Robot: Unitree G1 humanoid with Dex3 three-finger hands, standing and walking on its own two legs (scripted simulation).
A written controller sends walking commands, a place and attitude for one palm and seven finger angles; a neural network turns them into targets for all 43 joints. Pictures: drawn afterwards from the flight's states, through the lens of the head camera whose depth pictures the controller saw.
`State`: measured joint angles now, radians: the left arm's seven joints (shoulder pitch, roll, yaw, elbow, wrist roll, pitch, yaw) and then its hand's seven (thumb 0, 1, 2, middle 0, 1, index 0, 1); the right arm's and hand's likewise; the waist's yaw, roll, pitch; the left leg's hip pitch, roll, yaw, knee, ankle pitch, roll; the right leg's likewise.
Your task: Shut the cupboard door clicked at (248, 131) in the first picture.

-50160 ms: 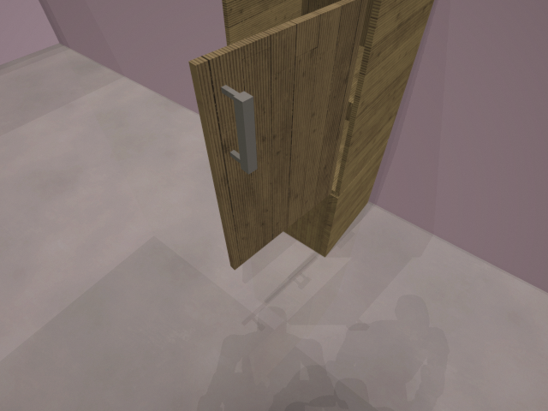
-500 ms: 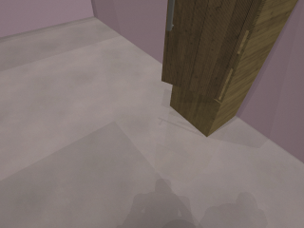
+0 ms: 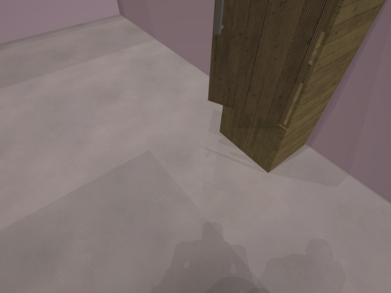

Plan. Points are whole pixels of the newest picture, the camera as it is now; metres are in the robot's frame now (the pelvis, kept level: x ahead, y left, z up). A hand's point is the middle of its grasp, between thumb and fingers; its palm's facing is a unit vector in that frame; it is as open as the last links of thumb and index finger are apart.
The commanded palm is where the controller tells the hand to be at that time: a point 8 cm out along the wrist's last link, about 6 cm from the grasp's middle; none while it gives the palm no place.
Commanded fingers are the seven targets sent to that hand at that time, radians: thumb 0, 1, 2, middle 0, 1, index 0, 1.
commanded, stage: look to check the result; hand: left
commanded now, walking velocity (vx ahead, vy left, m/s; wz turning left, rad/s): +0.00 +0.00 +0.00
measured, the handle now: (221, 11) +1.07 -0.05 +0.12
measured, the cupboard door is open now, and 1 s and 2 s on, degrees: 24 24 24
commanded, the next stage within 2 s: walk to a spot facing it in 0.16 s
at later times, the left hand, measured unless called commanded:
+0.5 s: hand out of the picture +0.02 +0.18 -0.19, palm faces +0.12 -0.98 -0.19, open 7.3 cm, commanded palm none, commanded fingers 0.00 0.90 0.90 -0.20 -0.30 -0.20 -0.30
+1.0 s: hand (90, 253) +0.23 +0.28 -0.16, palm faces +0.26 -0.95 -0.20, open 7.3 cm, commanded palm none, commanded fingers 0.00 0.90 0.90 -0.20 -0.30 -0.20 -0.30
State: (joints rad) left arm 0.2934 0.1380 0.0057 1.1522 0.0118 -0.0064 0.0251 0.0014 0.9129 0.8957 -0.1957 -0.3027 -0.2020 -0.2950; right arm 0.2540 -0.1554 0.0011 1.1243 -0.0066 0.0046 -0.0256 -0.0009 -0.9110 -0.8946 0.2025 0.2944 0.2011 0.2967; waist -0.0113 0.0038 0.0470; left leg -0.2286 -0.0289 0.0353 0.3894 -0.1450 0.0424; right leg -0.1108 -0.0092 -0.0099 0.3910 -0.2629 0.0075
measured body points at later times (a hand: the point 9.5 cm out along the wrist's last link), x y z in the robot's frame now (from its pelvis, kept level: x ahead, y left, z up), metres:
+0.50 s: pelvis +0.04 +0.00 -0.01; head +0.05 +0.01 +0.44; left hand +0.02 +0.23 -0.17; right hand +0.04 -0.23 -0.16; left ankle +0.04 +0.09 -0.72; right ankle -0.03 -0.12 -0.74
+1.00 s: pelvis +0.19 +0.07 +0.00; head +0.22 +0.08 +0.45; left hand +0.22 +0.33 -0.14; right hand +0.23 -0.14 -0.16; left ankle +0.13 +0.14 -0.74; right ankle +0.32 -0.04 -0.70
